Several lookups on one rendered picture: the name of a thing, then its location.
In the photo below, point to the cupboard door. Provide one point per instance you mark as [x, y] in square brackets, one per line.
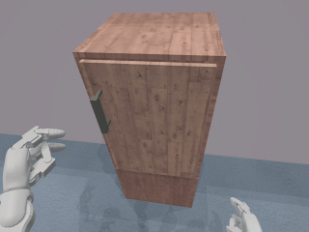
[158, 112]

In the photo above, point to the left robot forearm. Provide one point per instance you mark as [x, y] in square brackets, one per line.
[17, 213]

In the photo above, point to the left robot hand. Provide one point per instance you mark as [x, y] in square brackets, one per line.
[32, 147]

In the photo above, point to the handle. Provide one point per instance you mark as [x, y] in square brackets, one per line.
[96, 105]

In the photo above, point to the right robot hand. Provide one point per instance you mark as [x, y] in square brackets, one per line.
[248, 221]

